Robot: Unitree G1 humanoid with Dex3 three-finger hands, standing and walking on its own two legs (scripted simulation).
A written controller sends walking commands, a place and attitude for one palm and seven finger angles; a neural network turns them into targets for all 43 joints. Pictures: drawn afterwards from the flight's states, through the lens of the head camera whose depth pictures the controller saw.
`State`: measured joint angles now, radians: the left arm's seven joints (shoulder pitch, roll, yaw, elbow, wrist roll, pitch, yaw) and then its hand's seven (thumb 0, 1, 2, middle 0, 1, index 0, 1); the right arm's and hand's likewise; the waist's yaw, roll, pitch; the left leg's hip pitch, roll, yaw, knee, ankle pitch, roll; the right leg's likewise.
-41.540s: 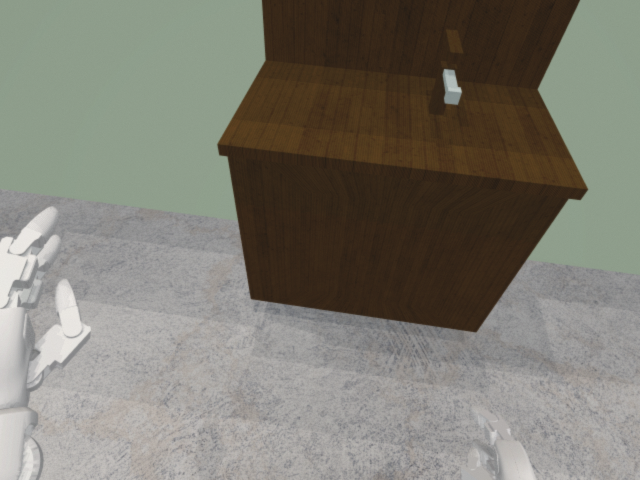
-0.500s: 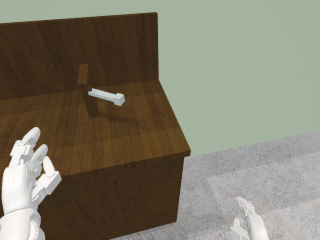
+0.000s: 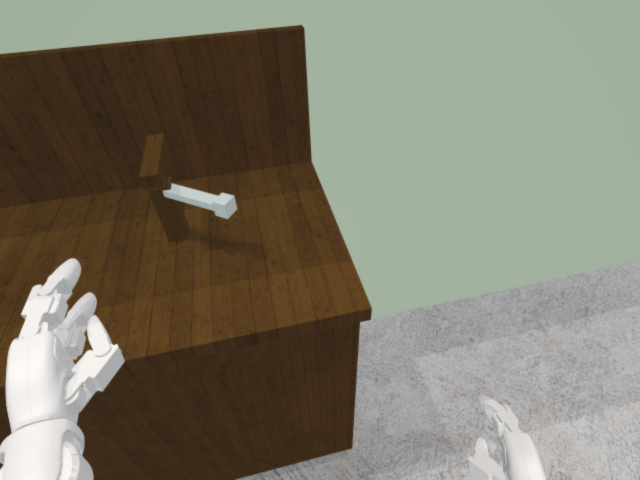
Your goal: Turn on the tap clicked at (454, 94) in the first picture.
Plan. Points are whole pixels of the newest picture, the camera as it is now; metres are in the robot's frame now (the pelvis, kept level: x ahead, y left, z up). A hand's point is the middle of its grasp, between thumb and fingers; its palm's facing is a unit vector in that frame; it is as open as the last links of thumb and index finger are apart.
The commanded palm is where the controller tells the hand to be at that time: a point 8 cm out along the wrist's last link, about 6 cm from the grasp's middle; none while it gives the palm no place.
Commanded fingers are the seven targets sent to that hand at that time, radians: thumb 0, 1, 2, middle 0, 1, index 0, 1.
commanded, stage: reach beside the lever's end, fingers flat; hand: left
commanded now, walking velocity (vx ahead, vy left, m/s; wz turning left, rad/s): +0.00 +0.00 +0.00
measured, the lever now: (224, 205) +0.48 +0.23 +0.10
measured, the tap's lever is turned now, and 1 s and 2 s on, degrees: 53 53 53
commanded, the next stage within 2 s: none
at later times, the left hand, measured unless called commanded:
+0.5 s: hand (106, 334) +0.21 +0.26 +0.14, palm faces +0.53 -0.84 -0.09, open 7.4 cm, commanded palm +0.17 +0.30 +0.15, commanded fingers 0.00 0.90 0.90 -0.20 -0.29 -0.20 -0.29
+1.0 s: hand (116, 296) +0.27 +0.29 +0.12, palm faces +0.55 -0.83 -0.07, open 7.6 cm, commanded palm +0.23 +0.32 +0.13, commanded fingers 0.00 0.90 0.90 -0.18 -0.23 -0.18 -0.23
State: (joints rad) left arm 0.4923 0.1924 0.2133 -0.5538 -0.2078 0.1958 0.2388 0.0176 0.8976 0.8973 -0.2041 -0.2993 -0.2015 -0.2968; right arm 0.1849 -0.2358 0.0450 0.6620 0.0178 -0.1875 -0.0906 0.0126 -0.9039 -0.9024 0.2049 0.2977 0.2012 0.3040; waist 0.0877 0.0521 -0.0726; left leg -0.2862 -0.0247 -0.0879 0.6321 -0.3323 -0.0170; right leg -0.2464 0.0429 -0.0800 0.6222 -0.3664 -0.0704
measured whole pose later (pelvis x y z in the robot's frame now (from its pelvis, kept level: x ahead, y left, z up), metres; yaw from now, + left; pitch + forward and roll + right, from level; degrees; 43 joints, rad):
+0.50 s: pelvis -0.02 +0.00 +0.00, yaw +0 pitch -1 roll +0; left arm 0.29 0.22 0.28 -0.32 -0.22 0.15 0.22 0.02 0.90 0.90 -0.20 -0.30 -0.20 -0.30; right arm 0.17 -0.23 0.04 0.71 0.03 -0.19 -0.11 0.01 -0.90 -0.90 0.20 0.30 0.20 0.30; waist 0.07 0.05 -0.04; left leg -0.30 -0.02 -0.09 0.62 -0.30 -0.02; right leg -0.26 0.05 -0.08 0.60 -0.33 -0.07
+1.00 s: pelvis -0.01 +0.03 +0.00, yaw -1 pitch +0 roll +0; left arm 0.07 0.23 0.29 -0.09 -0.18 0.11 0.26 0.02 0.90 0.90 -0.19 -0.25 -0.18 -0.25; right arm 0.15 -0.23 0.04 0.71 0.02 -0.16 -0.11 0.01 -0.90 -0.90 0.21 0.30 0.20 0.30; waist 0.05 0.03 -0.03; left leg -0.32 -0.04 -0.06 0.61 -0.30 0.01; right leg -0.28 0.03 -0.06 0.59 -0.32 -0.04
